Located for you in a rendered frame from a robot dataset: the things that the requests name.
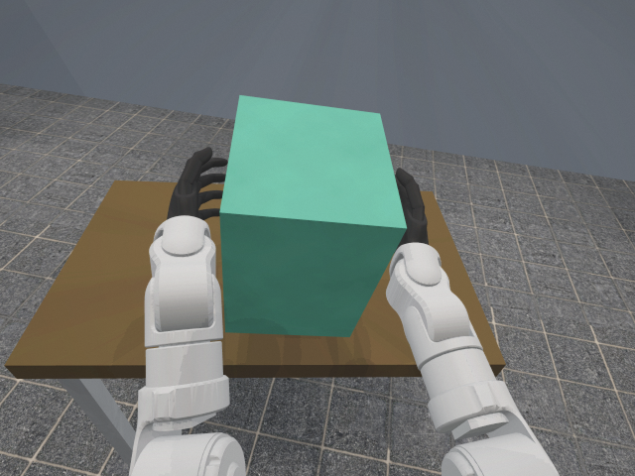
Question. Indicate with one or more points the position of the robot right hand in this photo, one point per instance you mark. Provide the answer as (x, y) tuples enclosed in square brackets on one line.
[(413, 208)]

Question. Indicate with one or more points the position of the robot left upper arm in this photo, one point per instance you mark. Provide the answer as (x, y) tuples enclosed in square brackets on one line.
[(203, 454)]

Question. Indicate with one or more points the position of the right robot forearm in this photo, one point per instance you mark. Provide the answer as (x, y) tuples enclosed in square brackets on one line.
[(465, 397)]

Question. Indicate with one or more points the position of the carton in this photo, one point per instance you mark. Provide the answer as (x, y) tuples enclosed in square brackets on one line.
[(310, 217)]

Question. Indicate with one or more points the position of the robot left hand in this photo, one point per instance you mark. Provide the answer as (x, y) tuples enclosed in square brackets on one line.
[(186, 198)]

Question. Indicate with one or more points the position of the table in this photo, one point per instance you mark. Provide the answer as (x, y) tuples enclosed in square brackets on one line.
[(91, 324)]

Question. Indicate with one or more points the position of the robot right upper arm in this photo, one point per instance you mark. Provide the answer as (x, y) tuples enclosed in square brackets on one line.
[(513, 454)]

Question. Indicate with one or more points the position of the left robot forearm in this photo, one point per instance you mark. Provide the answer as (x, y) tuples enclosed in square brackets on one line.
[(185, 384)]

